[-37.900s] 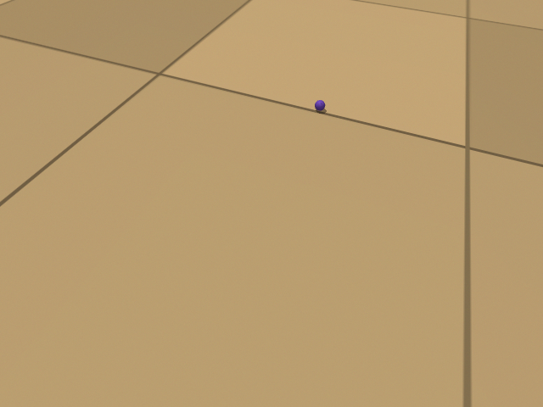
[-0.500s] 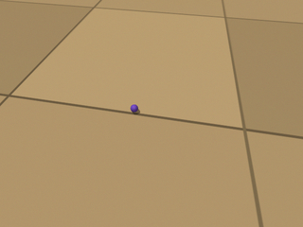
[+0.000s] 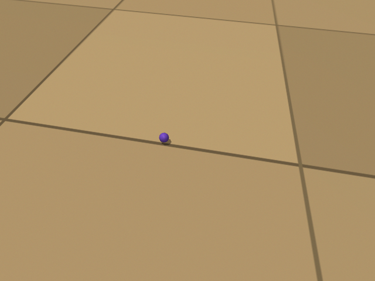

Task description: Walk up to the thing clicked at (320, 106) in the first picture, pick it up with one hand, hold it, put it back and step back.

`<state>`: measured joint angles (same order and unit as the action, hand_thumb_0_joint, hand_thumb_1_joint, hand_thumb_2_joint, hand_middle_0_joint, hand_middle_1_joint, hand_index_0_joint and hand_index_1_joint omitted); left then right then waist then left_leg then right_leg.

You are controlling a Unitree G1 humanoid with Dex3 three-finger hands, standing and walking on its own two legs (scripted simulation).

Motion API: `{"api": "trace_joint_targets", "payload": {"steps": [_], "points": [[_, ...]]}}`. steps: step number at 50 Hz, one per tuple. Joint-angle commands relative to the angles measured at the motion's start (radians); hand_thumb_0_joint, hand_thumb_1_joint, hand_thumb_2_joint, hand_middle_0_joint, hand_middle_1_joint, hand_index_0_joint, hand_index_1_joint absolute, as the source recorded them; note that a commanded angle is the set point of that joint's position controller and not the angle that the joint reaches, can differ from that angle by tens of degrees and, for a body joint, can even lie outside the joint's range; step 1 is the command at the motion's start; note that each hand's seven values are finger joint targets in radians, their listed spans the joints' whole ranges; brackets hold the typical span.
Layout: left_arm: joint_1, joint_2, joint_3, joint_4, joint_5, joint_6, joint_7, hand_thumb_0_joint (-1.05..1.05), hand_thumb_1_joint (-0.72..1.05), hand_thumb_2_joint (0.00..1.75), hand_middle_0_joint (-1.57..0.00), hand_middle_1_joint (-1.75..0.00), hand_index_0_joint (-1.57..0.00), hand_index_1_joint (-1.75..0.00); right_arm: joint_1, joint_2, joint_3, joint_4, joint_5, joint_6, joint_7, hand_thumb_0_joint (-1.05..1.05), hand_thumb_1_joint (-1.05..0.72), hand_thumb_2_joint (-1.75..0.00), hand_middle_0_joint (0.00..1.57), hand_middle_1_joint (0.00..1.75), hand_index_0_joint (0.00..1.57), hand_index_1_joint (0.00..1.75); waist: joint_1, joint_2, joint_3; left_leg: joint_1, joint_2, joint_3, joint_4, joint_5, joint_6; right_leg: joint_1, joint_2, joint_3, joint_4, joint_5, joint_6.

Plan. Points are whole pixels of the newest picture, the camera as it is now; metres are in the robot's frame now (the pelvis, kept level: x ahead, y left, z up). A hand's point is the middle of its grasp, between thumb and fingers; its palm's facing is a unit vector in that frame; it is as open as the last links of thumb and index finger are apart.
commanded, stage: step back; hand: left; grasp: from above
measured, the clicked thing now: (164, 137) +1.09 +0.19 -0.73
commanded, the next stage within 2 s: stand in 0.34 s
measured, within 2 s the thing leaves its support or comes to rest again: neither
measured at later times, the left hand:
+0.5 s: hand out of the picture +0.14 +0.26 -0.13, palm faces -0.05 -0.94 -0.34, open 7.4 cm
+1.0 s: hand out of the picture +0.09 +0.25 -0.14, palm faces -0.07 -0.94 -0.34, open 7.4 cm
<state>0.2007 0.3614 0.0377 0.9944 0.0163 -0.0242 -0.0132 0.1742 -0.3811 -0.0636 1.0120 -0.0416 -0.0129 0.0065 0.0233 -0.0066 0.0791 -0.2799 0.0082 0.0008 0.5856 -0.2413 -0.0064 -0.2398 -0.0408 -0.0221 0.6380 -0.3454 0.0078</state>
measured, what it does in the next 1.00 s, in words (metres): stands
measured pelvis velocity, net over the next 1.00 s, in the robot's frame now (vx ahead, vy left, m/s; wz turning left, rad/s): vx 0.02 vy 0.00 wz -0.03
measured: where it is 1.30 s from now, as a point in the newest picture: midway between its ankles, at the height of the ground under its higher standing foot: outside the picture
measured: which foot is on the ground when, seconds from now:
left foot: down 0.00-1.00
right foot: down 0.00-1.00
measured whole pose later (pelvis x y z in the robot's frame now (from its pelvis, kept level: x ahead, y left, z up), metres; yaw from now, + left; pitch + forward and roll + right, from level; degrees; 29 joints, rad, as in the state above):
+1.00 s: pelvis +0.02 +0.00 +0.02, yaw -2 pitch -2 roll +0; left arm 0.12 0.35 0.00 1.15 0.01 -0.01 -0.01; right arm 0.10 -0.35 -0.01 1.17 -0.02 -0.01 0.01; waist -0.02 0.00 0.05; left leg -0.14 0.03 0.03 0.31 -0.14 -0.02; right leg -0.09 -0.02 0.01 0.32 -0.19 0.02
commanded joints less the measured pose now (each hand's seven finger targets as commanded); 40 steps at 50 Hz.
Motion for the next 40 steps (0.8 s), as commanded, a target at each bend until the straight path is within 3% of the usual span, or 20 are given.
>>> {"api": "trace_joint_targets", "payload": {"steps": [1,3,5,6,8,9,15,16,17,21,24,35,40], "points": [[-0.036,0.207,0.039,-0.047,-0.017,-0.013,0.023,0.00,0.90,0.90,-0.20,-0.30,-0.20,-0.30,-0.095,-0.250,-0.040,-0.070,0.012,-0.027,-0.009,0.00,-0.90,-0.90,0.20,0.30,0.20,0.30,0.006,0.108,-0.083,-0.014,0.277,-0.305,-0.258,-0.111,0.171,0.017,0.011,0.039,-0.015,-0.089,-0.030],[-0.034,0.193,0.033,-0.026,-0.011,-0.022,0.024,0.00,0.90,0.90,-0.20,-0.30,-0.20,-0.30,-0.130,-0.206,-0.019,-0.060,0.014,-0.025,-0.010,0.00,-0.90,-0.90,0.20,0.30,0.20,0.30,0.020,0.103,-0.087,0.014,0.205,-0.194,-0.208,0.061,0.108,0.060,-0.004,0.075,-0.140,0.078,-0.042],[-0.037,0.226,0.038,-0.005,-0.014,-0.034,0.025,0.00,0.90,0.90,-0.20,-0.30,-0.20,-0.30,-0.127,-0.177,-0.009,-0.047,0.023,-0.025,-0.012,0.00,-0.90,-0.90,0.20,0.30,0.20,0.30,0.004,0.103,-0.102,0.017,0.134,-0.109,-0.152,0.169,0.054,0.108,-0.041,0.129,-0.171,0.271,-0.048],[-0.053,0.237,0.039,-0.006,-0.016,-0.035,0.025,0.00,0.90,0.90,-0.20,-0.30,-0.20,-0.30,-0.122,-0.174,-0.007,-0.038,0.025,-0.025,-0.014,0.00,-0.90,-0.90,0.20,0.30,0.20,0.30,-0.005,0.091,-0.111,0.058,0.118,-0.086,-0.142,0.202,0.042,0.093,-0.060,0.145,-0.168,0.335,-0.053],[-0.072,0.232,0.035,-0.001,-0.017,-0.034,0.030,0.00,0.90,0.90,-0.20,-0.30,-0.20,-0.30,-0.124,-0.180,-0.011,-0.021,0.026,-0.024,-0.017,0.00,-0.90,-0.90,0.20,0.30,0.20,0.30,-0.012,0.078,-0.144,0.119,0.121,-0.068,-0.126,0.339,0.043,0.106,-0.064,0.127,-0.167,0.434,-0.050],[-0.071,0.230,0.033,0.006,-0.018,-0.032,0.032,0.00,0.90,0.90,-0.20,-0.30,-0.20,-0.30,-0.137,-0.178,-0.013,-0.018,0.029,-0.023,-0.018,0.00,-0.90,-0.90,0.20,0.30,0.20,0.30,-0.009,0.062,-0.152,0.143,0.123,-0.065,-0.121,0.361,0.047,0.100,-0.062,0.121,-0.172,0.451,-0.048],[-0.107,0.221,0.026,0.022,-0.013,-0.026,0.035,0.00,0.90,0.90,-0.20,-0.30,-0.20,-0.30,-0.176,-0.161,-0.013,0.004,0.031,-0.015,-0.017,0.00,-0.90,-0.90,0.20,0.30,0.20,0.30,-0.014,0.005,-0.148,0.167,0.125,-0.045,-0.159,0.292,0.048,0.106,-0.067,0.128,-0.212,0.439,-0.040],[-0.109,0.222,0.025,0.019,-0.010,-0.026,0.035,0.00,0.90,0.90,-0.20,-0.30,-0.20,-0.30,-0.178,-0.165,-0.015,0.006,0.029,-0.015,-0.017,0.00,-0.90,-0.90,0.20,0.30,0.20,0.30,-0.016,0.004,-0.155,0.176,0.126,-0.036,-0.162,0.296,0.048,0.112,-0.068,0.127,-0.215,0.447,-0.040],[-0.133,0.191,0.008,0.039,-0.016,-0.022,0.030,0.00,0.90,0.90,-0.20,-0.30,-0.20,-0.30,-0.158,-0.168,-0.002,0.019,0.041,-0.020,-0.014,0.00,-0.90,-0.90,0.20,0.30,0.20,0.30,-0.032,0.018,-0.165,0.193,0.132,-0.072,-0.210,0.345,0.045,0.129,-0.075,0.118,-0.239,0.454,-0.031],[-0.146,0.200,0.006,0.056,-0.015,-0.020,0.030,0.00,0.90,0.90,-0.20,-0.30,-0.20,-0.30,-0.177,-0.167,0.001,0.036,0.040,-0.024,-0.011,0.00,-0.90,-0.90,0.20,0.30,0.20,0.30,-0.028,0.010,-0.162,0.243,0.137,-0.066,-0.229,0.407,0.039,0.153,-0.081,0.110,-0.281,0.470,-0.021],[-0.159,0.202,0.006,0.067,-0.015,-0.019,0.028,0.00,0.90,0.90,-0.20,-0.30,-0.20,-0.30,-0.189,-0.166,0.004,0.046,0.039,-0.025,-0.011,0.00,-0.90,-0.90,0.20,0.30,0.20,0.30,-0.024,0.013,-0.155,0.242,0.134,-0.062,-0.257,0.390,0.031,0.167,-0.086,0.110,-0.306,0.450,-0.017],[-0.170,0.207,0.005,0.091,-0.009,-0.016,0.022,0.00,0.90,0.90,-0.20,-0.30,-0.20,-0.30,-0.186,-0.162,0.011,0.075,0.036,-0.021,-0.005,0.00,-0.90,-0.90,0.20,0.30,0.20,0.30,-0.028,0.001,-0.078,0.184,0.119,-0.067,-0.336,0.115,0.014,0.113,-0.084,0.118,-0.390,0.209,-0.017],[-0.160,0.212,0.005,0.093,-0.006,-0.018,0.022,0.00,0.90,0.90,-0.20,-0.30,-0.20,-0.30,-0.171,-0.161,0.012,0.079,0.032,-0.020,-0.002,0.00,-0.90,-0.90,0.20,0.30,0.20,0.30,-0.029,-0.010,-0.089,0.198,0.123,-0.070,-0.330,0.104,0.018,0.093,-0.087,0.122,-0.397,0.186,-0.020]]}}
